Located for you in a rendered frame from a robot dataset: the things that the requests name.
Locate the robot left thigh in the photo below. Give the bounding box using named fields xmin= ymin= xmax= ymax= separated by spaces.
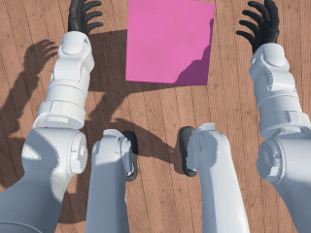
xmin=85 ymin=136 xmax=133 ymax=233

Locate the right robot forearm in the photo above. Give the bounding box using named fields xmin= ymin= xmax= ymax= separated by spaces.
xmin=249 ymin=43 xmax=311 ymax=140

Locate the left robot forearm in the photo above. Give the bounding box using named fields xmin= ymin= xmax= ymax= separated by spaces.
xmin=21 ymin=31 xmax=95 ymax=171

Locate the carton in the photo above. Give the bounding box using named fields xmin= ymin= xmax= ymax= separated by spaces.
xmin=125 ymin=0 xmax=216 ymax=86

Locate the robot right hand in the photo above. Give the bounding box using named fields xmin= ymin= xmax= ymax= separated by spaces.
xmin=235 ymin=0 xmax=280 ymax=54

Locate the robot left hand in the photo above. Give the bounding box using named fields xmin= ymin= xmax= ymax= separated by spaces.
xmin=67 ymin=0 xmax=104 ymax=36

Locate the right robot upper arm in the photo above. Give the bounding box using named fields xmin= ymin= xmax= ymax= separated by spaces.
xmin=256 ymin=137 xmax=311 ymax=233

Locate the left robot upper arm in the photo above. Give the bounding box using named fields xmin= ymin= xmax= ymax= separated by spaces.
xmin=0 ymin=127 xmax=87 ymax=233

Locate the right robot shin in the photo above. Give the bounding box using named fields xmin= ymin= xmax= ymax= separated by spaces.
xmin=186 ymin=122 xmax=231 ymax=172

